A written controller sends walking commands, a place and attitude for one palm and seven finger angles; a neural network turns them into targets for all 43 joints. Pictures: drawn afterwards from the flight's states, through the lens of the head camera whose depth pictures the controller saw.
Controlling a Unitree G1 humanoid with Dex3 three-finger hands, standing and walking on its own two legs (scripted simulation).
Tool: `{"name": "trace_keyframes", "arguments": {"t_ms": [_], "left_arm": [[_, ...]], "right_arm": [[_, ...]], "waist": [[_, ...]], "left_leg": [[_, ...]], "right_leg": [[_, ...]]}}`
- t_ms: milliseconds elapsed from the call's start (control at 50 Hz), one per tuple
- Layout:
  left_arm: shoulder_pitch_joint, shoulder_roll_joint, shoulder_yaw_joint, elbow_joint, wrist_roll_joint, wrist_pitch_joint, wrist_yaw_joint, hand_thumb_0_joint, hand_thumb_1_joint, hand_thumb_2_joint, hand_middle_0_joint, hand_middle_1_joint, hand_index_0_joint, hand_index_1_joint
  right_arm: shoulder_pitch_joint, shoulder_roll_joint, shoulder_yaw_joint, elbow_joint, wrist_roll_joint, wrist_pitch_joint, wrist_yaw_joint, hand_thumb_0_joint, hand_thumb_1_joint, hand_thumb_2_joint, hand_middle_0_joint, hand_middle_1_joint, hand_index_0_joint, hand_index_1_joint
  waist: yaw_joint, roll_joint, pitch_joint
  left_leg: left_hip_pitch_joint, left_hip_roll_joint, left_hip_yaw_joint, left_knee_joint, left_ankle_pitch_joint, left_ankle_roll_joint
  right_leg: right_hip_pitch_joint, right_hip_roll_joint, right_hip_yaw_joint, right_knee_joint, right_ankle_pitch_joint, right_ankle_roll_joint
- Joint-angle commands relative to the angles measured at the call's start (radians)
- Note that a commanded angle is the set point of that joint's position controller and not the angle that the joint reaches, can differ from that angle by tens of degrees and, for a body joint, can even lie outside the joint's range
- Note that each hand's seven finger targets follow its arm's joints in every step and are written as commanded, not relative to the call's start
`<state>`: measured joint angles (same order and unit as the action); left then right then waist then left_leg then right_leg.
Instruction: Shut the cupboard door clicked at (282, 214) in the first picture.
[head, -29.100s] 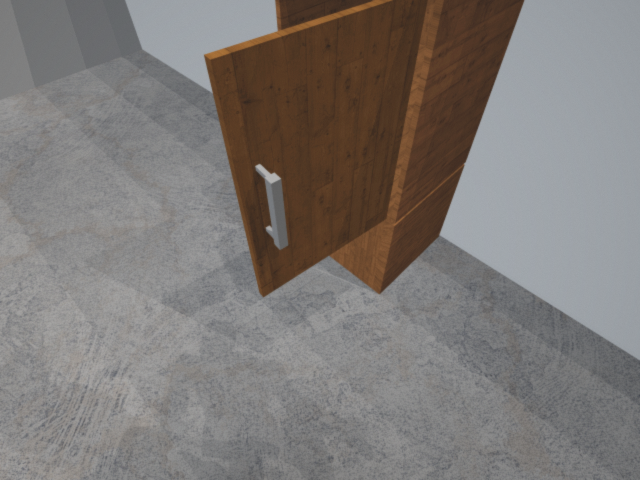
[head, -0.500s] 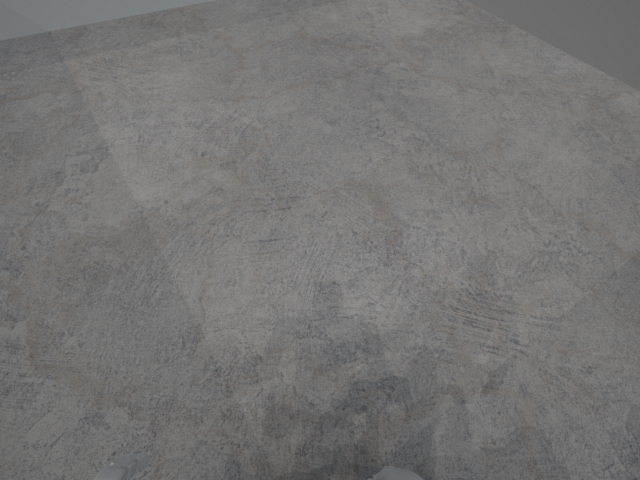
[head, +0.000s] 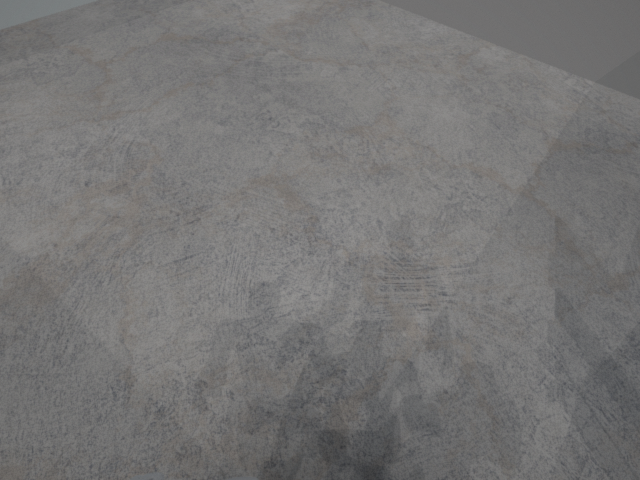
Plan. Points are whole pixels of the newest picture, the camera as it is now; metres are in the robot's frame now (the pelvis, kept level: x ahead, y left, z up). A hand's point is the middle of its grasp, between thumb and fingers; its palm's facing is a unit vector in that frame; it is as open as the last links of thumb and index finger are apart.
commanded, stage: turn to face it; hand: left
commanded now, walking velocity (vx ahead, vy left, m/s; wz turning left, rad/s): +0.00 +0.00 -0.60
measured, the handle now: out of the picture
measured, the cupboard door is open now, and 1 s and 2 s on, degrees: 56 56 56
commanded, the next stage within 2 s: take the last steps up to it in 1.94 s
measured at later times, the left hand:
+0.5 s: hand (227, 475) +0.15 +0.13 -0.14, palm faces -0.27 -0.92 -0.27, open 7.4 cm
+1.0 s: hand (269, 421) +0.22 +0.08 -0.15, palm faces -0.55 -0.80 -0.24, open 7.4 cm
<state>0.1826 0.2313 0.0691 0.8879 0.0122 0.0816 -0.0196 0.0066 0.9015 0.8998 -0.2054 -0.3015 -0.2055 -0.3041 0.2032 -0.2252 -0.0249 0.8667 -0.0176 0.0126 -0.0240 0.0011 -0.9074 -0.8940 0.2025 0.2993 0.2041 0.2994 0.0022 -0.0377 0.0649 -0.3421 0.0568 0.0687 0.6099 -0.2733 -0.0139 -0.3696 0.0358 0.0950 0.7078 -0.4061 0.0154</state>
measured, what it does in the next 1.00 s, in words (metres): steps on the spot, turning right: right foot, then left foot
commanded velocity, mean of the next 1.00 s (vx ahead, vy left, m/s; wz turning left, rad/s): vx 0.00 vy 0.00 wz -0.60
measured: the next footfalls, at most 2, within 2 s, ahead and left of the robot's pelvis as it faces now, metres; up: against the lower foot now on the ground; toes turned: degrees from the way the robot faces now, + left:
right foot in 0.34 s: +0.00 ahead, -0.15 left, +0.00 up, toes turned -18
left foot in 0.70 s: +0.11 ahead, +0.06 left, +0.00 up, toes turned -22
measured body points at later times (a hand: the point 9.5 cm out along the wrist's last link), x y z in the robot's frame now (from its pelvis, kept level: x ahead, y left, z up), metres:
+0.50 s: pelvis -0.01 -0.04 +0.01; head +0.03 -0.07 +0.45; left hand +0.16 +0.18 -0.12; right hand -0.02 -0.32 -0.14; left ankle +0.03 +0.10 -0.66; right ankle -0.04 -0.14 -0.73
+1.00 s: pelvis +0.01 -0.04 +0.01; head +0.05 -0.07 +0.46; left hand +0.25 +0.12 -0.13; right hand -0.08 -0.29 -0.13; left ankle +0.08 +0.08 -0.73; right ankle -0.08 -0.14 -0.69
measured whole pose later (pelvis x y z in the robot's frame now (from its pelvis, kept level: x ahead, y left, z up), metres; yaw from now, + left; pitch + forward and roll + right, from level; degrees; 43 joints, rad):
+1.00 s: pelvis +0.01 -0.04 +0.01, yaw -36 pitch +1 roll -2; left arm 0.14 0.26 0.08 0.88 0.02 0.08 -0.05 0.01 0.91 0.90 -0.20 -0.30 -0.20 -0.30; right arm 0.22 -0.23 -0.02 0.88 -0.03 0.02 -0.02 0.00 -0.90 -0.89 0.21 0.30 0.21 0.30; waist 0.00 0.02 0.10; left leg -0.25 0.18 0.19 0.55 -0.30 -0.04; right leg -0.36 -0.02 -0.06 0.79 -0.43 0.03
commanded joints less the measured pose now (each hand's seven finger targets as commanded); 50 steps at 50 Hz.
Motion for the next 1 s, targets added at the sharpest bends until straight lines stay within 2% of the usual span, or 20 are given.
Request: {"name": "trace_keyframes", "arguments": {"t_ms": [0, 60, 200, 260, 280, 300, 320, 340, 360, 380, 440, 580, 640, 660, 680, 700, 740, 800, 920, 980], "left_arm": [[-0.051, 0.125, 0.045, -0.112, 0.014, -0.030, -0.009, 0.000, 0.900, 0.900, -0.200, -0.300, -0.200, -0.300], [-0.030, 0.088, 0.042, -0.088, 0.007, -0.020, -0.023, 0.000, 0.900, 0.900, -0.200, -0.300, -0.200, -0.300], [-0.076, 0.058, 0.028, -0.105, 0.007, -0.023, -0.024, 0.000, 0.900, 0.900, -0.200, -0.300, -0.200, -0.300], [-0.009, 0.073, 0.029, -0.086, 0.008, -0.035, -0.021, 0.000, 0.900, 0.900, -0.200, -0.300, -0.200, -0.300], [0.043, 0.109, 0.037, -0.072, 0.012, -0.041, -0.017, 0.000, 0.900, 0.900, -0.200, -0.300, -0.200, -0.300], [0.093, 0.199, 0.054, -0.057, 0.020, -0.053, -0.007, 0.000, 0.900, 0.900, -0.200, -0.300, -0.200, -0.300], [0.133, 0.277, 0.066, -0.043, 0.015, -0.058, 0.007, 0.000, 0.900, 0.900, -0.200, -0.300, -0.200, -0.300], [0.147, 0.280, 0.067, -0.042, 0.009, -0.056, 0.020, 0.000, 0.900, 0.900, -0.200, -0.300, -0.200, -0.300], [0.092, 0.257, 0.069, -0.047, 0.011, -0.056, 0.028, 0.000, 0.900, 0.900, -0.200, -0.300, -0.200, -0.300], [0.032, 0.215, 0.058, -0.062, 0.008, -0.051, 0.032, 0.000, 0.900, 0.900, -0.200, -0.300, -0.200, -0.300], [-0.021, 0.181, 0.042, -0.083, 0.011, -0.062, 0.029, 0.000, 0.900, 0.900, -0.200, -0.300, -0.200, -0.300], [0.002, 0.206, 0.055, -0.071, 0.018, -0.054, 0.026, 0.000, 0.900, 0.900, -0.200, -0.300, -0.200, -0.300], [-0.041, 0.192, 0.052, -0.078, 0.005, -0.043, 0.021, 0.000, 0.900, 0.900, -0.200, -0.300, -0.200, -0.300], [-0.032, 0.148, 0.043, -0.091, -0.002, -0.039, 0.017, 0.000, 0.900, 0.900, -0.200, -0.300, -0.200, -0.300], [0.003, 0.093, 0.029, -0.103, -0.007, -0.038, 0.007, 0.000, 0.900, 0.900, -0.200, -0.300, -0.200, -0.300], [0.000, 0.114, 0.031, -0.116, 0.002, -0.042, 0.002, 0.000, 0.900, 0.900, -0.200, -0.300, -0.200, -0.300], [-0.033, 0.129, 0.047, -0.097, 0.012, -0.035, -0.008, 0.000, 0.900, 0.900, -0.200, -0.300, -0.200, -0.300], [-0.042, 0.095, 0.038, -0.091, 0.006, -0.024, -0.023, 0.000, 0.900, 0.900, -0.200, -0.300, -0.200, -0.300], [-0.081, 0.070, 0.023, -0.106, 0.006, -0.029, -0.027, 0.000, 0.900, 0.900, -0.200, -0.300, -0.200, -0.300], [0.000, 0.099, 0.027, -0.083, 0.007, -0.041, -0.024, 0.000, 0.900, 0.900, -0.200, -0.300, -0.200, -0.300]], "right_arm": [[0.067, -0.226, -0.055, -0.060, -0.019, -0.025, -0.017, 0.000, -0.900, -0.900, 0.200, 0.300, 0.200, 0.300], [0.022, -0.185, -0.044, -0.061, -0.017, -0.022, -0.020, 0.000, -0.900, -0.900, 0.200, 0.300, 0.200, 0.300], [0.078, -0.204, -0.066, -0.018, -0.016, -0.011, -0.007, 0.000, -0.900, -0.900, 0.200, 0.300, 0.200, 0.300], [0.041, -0.222, -0.077, -0.019, -0.010, -0.003, 0.000, 0.000, -0.900, -0.900, 0.200, 0.300, 0.200, 0.300], [0.034, -0.209, -0.080, -0.024, -0.003, -0.001, 0.005, 0.000, -0.900, -0.900, 0.200, 0.300, 0.200, 0.300], [0.028, -0.152, -0.069, -0.045, 0.005, 0.002, 0.010, 0.000, -0.900, -0.900, 0.200, 0.300, 0.200, 0.300], [-0.043, -0.098, -0.050, -0.097, 0.003, 0.008, 0.012, 0.000, -0.900, -0.900, 0.200, 0.300, 0.200, 0.300], [-0.073, -0.122, -0.046, -0.105, 0.005, 0.020, -0.002, 0.000, -0.900, -0.900, 0.200, 0.300, 0.200, 0.300], [-0.084, -0.120, -0.050, -0.094, 0.006, 0.020, -0.008, 0.000, -0.900, -0.900, 0.200, 0.300, 0.200, 0.300], [-0.076, -0.135, -0.054, -0.077, 0.004, 0.019, -0.007, 0.000, -0.900, -0.900, 0.200, 0.300, 0.200, 0.300], [-0.030, -0.112, -0.048, -0.048, 0.000, 0.018, 0.005, 0.000, -0.900, -0.900, 0.200, 0.300, 0.200, 0.300], [-0.044, -0.098, -0.044, -0.068, 0.011, 0.008, 0.001, 0.000, -0.900, -0.900, 0.200, 0.300, 0.200, 0.300], [0.049, -0.111, -0.043, -0.042, 0.012, -0.004, -0.009, 0.000, -0.900, -0.900, 0.200, 0.300, 0.200, 0.300], [0.072, -0.165, -0.050, -0.040, 0.004, -0.014, -0.013, 0.000, -0.900, -0.900, 0.200, 0.300, 0.200, 0.300], [0.085, -0.254, -0.067, -0.050, -0.007, -0.016, -0.012, 0.000, -0.900, -0.900, 0.200, 0.300, 0.200, 0.300], [0.093, -0.274, -0.064, -0.069, -0.013, -0.012, -0.014, 0.000, -0.900, -0.900, 0.200, 0.300, 0.200, 0.300], [0.031, -0.229, -0.054, -0.073, -0.019, -0.019, -0.020, 0.000, -0.900, -0.900, 0.200, 0.300, 0.200, 0.300], [-0.005, -0.193, -0.047, -0.079, -0.019, -0.016, -0.019, 0.000, -0.900, -0.900, 0.200, 0.300, 0.200, 0.300], [0.053, -0.224, -0.068, -0.039, -0.016, -0.007, -0.006, 0.000, -0.900, -0.900, 0.200, 0.300, 0.200, 0.300], [0.018, -0.237, -0.075, -0.039, -0.008, 0.000, 0.002, 0.000, -0.900, -0.900, 0.200, 0.300, 0.200, 0.300]], "waist": [[-0.025, 0.247, -0.086], [-0.001, 0.218, -0.080], [-0.042, 0.253, -0.101], [-0.003, 0.230, -0.124], [0.022, 0.159, -0.128], [0.052, -0.080, -0.147], [0.083, -0.272, -0.108], [0.089, -0.216, -0.105], [0.064, -0.264, -0.088], [0.040, -0.212, -0.073], [0.000, -0.128, -0.114], [0.012, -0.101, -0.110], [-0.036, -0.096, -0.118], [-0.042, 0.043, -0.128], [-0.035, 0.317, -0.149], [-0.043, 0.307, -0.142], [-0.014, 0.252, -0.098], [-0.006, 0.206, -0.081], [-0.040, 0.265, -0.117], [0.010, 0.224, -0.131]], "left_leg": [[0.136, 0.378, -0.340, -0.347, 0.142, 0.162], [0.192, 0.283, -0.107, -0.293, 0.317, 0.126], [0.226, 0.323, 0.000, -0.234, 0.358, 0.136], [0.181, 0.305, 0.057, -0.118, 0.311, 0.082], [0.094, 0.268, 0.092, -0.021, 0.230, 0.035], [-0.076, 0.167, 0.158, 0.165, -0.003, -0.030], [-0.276, 0.040, 0.107, 0.389, -0.377, -0.064], [-0.302, 0.052, -0.022, 0.513, -0.352, -0.057], [-0.345, 0.054, -0.065, 0.574, -0.312, -0.059], [-0.333, 0.075, -0.087, 0.585, -0.231, -0.060], [-0.218, 0.047, -0.048, 0.475, -0.134, -0.078], [-0.082, -0.008, -0.039, 0.152, -0.146, -0.067], [0.143, -0.023, -0.031, -0.136, 0.043, -0.054], [0.245, 0.088, -0.143, -0.262, 0.052, -0.016], [0.313, 0.318, -0.371, -0.314, 0.150, 0.079], [0.253, 0.443, -0.438, -0.336, 0.186, 0.175], [0.179, 0.368, -0.317, -0.314, 0.295, 0.172], [0.211, 0.289, -0.105, -0.256, 0.436, 0.142], [0.242, 0.301, -0.008, -0.188, 0.468, 0.129], [0.154, 0.276, 0.054, -0.061, 0.349, 0.060]], "right_leg": [[-0.201, -0.045, -0.045, 0.467, -0.141, 0.013], [-0.189, -0.066, -0.097, 0.442, -0.046, 0.037], [-0.054, -0.061, -0.184, 0.123, -0.052, 0.025], [0.107, -0.034, -0.215, -0.135, 0.103, 0.002], [0.230, -0.047, -0.188, -0.254, 0.214, -0.016], [0.369, -0.230, 0.044, -0.371, 0.349, -0.082], [0.366, -0.412, 0.289, -0.390, 0.643, -0.192], [0.311, -0.425, 0.295, -0.390, 0.635, -0.245], [0.293, -0.385, 0.313, -0.390, 0.578, -0.249], [0.265, -0.346, 0.249, -0.380, 0.508, -0.234], [0.224, -0.260, 0.128, -0.338, 0.570, -0.197], [0.188, -0.259, 0.246, -0.316, 0.527, -0.210], [0.059, -0.190, 0.237, -0.242, 0.436, -0.129], [-0.048, -0.099, 0.171, -0.155, 0.292, -0.076], [-0.170, 0.028, 0.025, 0.061, -0.039, -0.022], [-0.183, 0.010, -0.052, 0.275, -0.225, -0.004], [-0.194, -0.037, -0.040, 0.466, -0.146, 0.019], [-0.176, -0.062, -0.101, 0.406, -0.084, 0.038], [-0.031, -0.041, -0.189, 0.094, -0.049, 0.023], [0.167, -0.020, -0.217, -0.184, 0.160, -0.002]]}}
